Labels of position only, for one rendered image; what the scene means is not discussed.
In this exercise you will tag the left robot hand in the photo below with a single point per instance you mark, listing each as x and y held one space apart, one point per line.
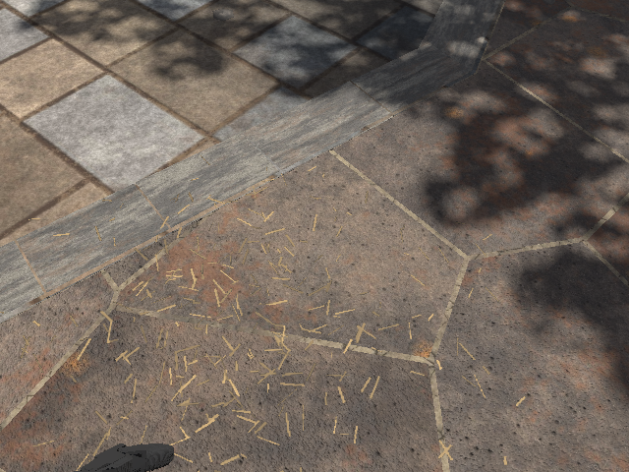
135 458

